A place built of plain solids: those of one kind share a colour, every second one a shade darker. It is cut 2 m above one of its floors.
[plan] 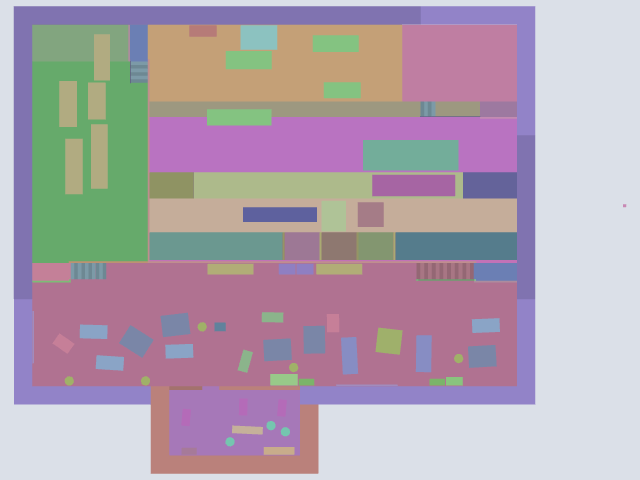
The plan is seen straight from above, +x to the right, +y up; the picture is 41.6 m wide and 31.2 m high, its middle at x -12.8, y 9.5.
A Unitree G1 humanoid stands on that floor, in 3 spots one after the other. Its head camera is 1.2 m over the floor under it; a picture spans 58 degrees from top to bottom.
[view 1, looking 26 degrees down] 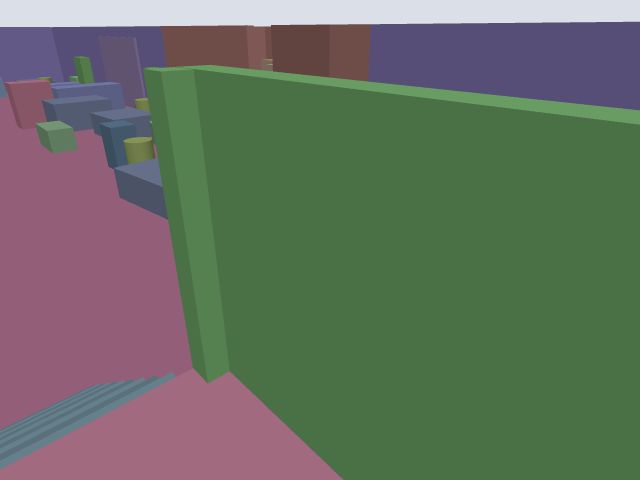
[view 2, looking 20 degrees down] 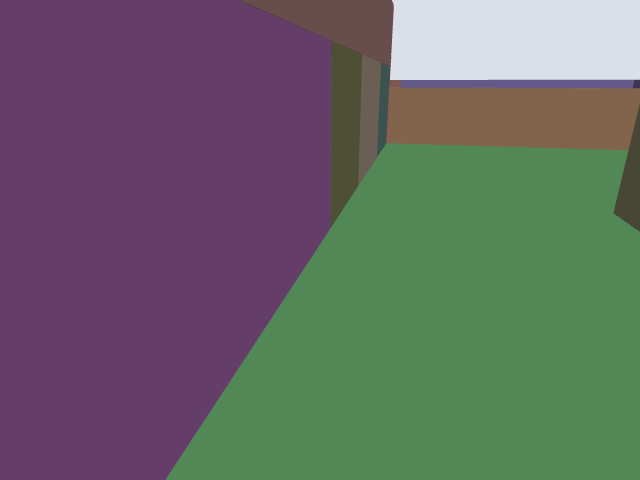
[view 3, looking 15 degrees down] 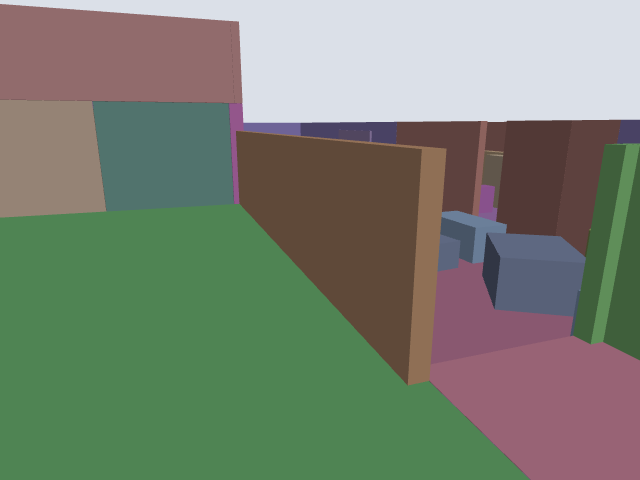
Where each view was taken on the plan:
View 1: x -30.30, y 7.47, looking -43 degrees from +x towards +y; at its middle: rail_chainland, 1.02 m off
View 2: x -24.72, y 17.42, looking -77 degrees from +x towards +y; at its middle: floor_saw4a_concrete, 3.41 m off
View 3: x -30.70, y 9.10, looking -19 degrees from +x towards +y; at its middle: rail_chainfloor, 3.12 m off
